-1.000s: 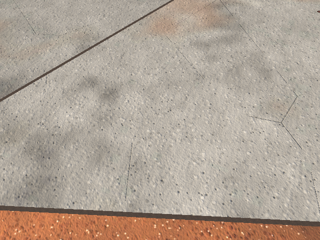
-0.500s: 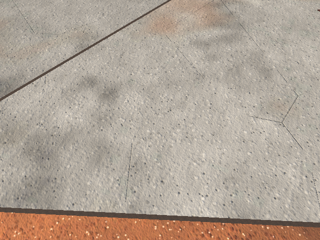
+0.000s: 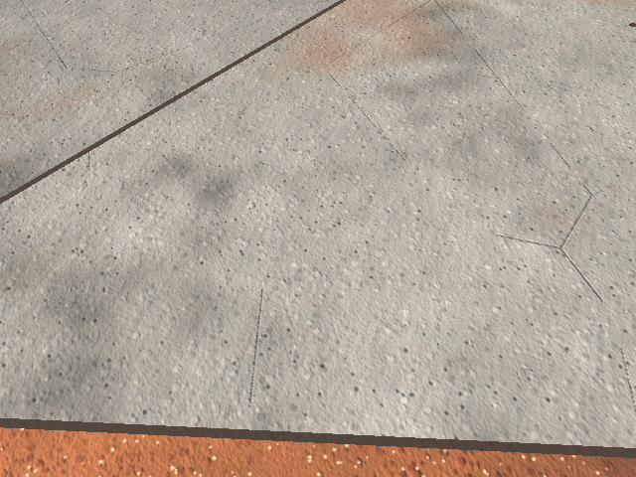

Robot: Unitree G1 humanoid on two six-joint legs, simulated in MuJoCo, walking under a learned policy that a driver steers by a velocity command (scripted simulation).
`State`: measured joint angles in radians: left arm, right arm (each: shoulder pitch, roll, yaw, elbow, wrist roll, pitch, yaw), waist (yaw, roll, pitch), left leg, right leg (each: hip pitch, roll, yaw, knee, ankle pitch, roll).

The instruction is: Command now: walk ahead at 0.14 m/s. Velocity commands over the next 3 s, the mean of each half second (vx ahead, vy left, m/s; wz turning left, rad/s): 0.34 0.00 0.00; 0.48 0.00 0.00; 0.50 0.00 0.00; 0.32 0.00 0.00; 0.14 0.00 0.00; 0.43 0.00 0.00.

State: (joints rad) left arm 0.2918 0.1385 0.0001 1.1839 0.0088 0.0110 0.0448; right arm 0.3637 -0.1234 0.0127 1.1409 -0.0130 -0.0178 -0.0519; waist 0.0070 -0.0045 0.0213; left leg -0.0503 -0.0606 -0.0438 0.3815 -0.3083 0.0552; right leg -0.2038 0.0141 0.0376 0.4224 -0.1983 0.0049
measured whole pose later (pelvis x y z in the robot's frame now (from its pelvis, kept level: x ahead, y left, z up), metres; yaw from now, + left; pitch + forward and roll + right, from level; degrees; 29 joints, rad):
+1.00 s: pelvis +0.45 -0.04 +0.00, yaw -1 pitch -1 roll +1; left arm 0.22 0.19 0.05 0.97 0.04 -0.05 -0.01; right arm 0.37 -0.19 -0.05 1.07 -0.01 -0.10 0.00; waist -0.01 -0.02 0.05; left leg -0.13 -0.10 0.11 0.31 -0.18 0.13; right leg -0.54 -0.08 0.01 1.10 -0.24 -0.07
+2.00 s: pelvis +0.95 -0.06 -0.01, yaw -1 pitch -1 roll -1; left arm 0.32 0.16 0.03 1.05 0.02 -0.04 0.03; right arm 0.18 -0.16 -0.02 1.00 -0.01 -0.07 -0.02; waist 0.02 -0.02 0.08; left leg -0.33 -0.04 0.11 0.44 -0.10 0.10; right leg -0.30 0.02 0.01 1.01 -0.49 -0.02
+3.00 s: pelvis +1.22 -0.07 -0.02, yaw +0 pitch +1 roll +0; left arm -0.02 0.17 0.04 0.88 0.02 -0.06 -0.02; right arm 0.53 -0.15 -0.02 1.11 -0.02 -0.10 -0.02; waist -0.06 0.00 0.05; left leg 0.14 -0.03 0.04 0.33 -0.45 0.04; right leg -0.47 0.01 -0.12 0.52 -0.12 -0.12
